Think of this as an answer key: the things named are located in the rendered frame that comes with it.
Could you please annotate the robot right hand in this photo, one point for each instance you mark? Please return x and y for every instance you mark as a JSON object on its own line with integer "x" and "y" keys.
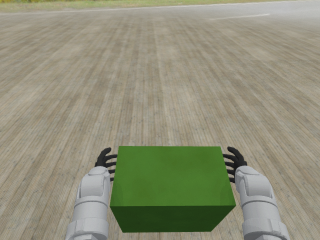
{"x": 238, "y": 160}

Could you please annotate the robot right forearm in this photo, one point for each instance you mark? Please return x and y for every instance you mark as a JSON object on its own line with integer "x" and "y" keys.
{"x": 258, "y": 203}

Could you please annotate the robot left hand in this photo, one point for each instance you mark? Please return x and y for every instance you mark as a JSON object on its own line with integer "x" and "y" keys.
{"x": 102, "y": 158}

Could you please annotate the carton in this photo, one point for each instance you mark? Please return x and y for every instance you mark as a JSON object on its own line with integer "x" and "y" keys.
{"x": 158, "y": 189}

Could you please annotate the robot left forearm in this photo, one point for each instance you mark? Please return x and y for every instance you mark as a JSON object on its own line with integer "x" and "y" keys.
{"x": 89, "y": 221}

